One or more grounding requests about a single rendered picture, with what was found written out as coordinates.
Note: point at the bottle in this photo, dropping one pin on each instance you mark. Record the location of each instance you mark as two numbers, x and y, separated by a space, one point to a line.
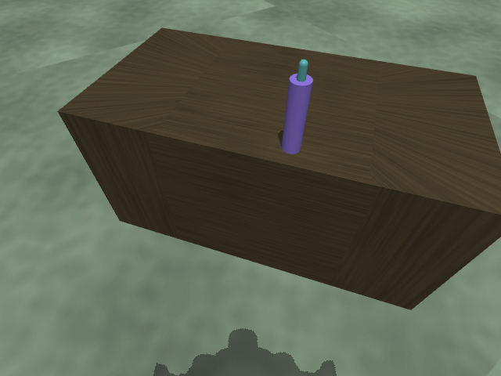
298 96

